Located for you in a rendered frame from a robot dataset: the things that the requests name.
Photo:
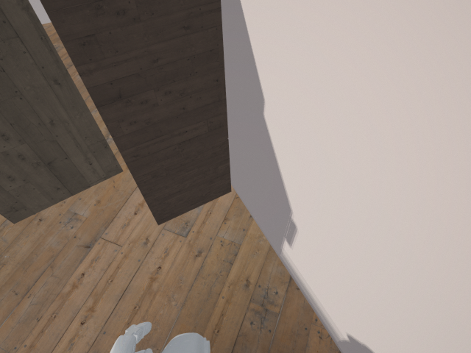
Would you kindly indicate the robot left thigh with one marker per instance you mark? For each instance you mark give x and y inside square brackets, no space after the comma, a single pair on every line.
[188,343]

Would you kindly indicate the cupboard door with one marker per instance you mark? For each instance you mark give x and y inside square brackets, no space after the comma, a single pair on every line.
[51,147]

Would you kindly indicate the left robot hand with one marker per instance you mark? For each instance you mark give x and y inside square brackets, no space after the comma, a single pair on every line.
[126,343]

